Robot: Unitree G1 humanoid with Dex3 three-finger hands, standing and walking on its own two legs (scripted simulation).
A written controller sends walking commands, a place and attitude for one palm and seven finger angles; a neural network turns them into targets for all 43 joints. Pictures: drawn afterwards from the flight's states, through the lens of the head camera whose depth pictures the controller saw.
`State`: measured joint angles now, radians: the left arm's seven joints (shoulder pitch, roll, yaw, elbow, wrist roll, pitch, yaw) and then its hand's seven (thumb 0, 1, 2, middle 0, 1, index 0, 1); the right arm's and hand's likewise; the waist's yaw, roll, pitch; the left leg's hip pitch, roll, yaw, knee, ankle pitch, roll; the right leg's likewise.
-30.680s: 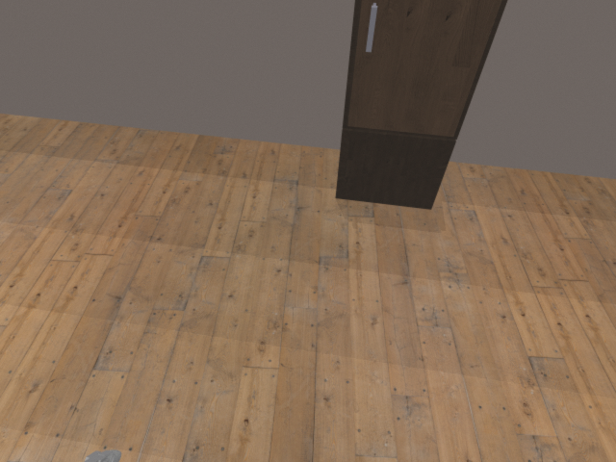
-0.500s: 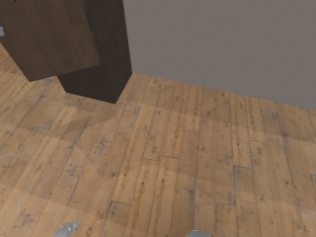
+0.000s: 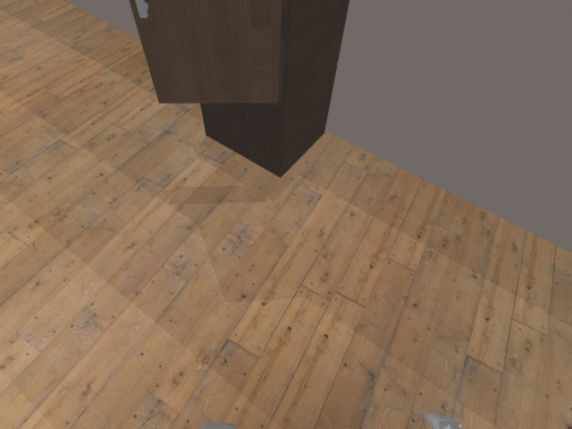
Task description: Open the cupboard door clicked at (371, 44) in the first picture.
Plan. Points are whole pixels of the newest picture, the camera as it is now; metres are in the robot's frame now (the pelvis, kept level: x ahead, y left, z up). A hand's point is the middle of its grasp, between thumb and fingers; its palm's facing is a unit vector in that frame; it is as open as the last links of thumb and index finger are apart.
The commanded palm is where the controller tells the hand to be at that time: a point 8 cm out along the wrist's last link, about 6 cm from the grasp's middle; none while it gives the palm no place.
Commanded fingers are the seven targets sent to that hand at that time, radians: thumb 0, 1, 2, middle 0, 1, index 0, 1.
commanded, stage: take the last steps up to it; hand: left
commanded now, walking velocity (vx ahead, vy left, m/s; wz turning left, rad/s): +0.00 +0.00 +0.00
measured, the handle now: out of the picture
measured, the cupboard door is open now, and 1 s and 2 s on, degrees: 40 40 40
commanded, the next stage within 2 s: come to a stop and stand still in 1.56 s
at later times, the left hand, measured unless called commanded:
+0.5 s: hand out of the picture +0.01 +0.16 -0.14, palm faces +0.21 -0.96 -0.19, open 7.4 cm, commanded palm none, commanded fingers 0.00 0.90 0.90 -0.20 -0.30 -0.20 -0.30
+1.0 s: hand (131, 292) +0.33 +0.30 -0.14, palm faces +0.13 -0.97 -0.21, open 7.4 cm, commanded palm none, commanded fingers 0.00 0.90 0.90 -0.20 -0.30 -0.20 -0.30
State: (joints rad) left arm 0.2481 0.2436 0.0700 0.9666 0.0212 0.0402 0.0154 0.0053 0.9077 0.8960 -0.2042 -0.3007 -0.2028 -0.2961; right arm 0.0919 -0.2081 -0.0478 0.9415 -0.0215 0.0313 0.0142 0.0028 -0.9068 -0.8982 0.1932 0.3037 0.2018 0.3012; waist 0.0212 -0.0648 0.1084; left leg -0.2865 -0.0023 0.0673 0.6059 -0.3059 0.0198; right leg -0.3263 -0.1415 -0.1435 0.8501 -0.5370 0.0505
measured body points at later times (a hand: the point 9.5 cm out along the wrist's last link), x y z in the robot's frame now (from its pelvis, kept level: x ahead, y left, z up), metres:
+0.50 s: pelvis +0.07 +0.01 +0.02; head +0.11 +0.00 +0.47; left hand +0.00 +0.21 -0.13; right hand +0.16 -0.23 -0.14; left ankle +0.08 +0.17 -0.65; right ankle +0.01 -0.12 -0.72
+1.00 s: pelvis +0.24 +0.10 +0.01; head +0.27 +0.09 +0.46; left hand +0.32 +0.35 -0.12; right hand +0.25 -0.13 -0.15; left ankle +0.17 +0.19 -0.72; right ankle +0.32 +0.00 -0.69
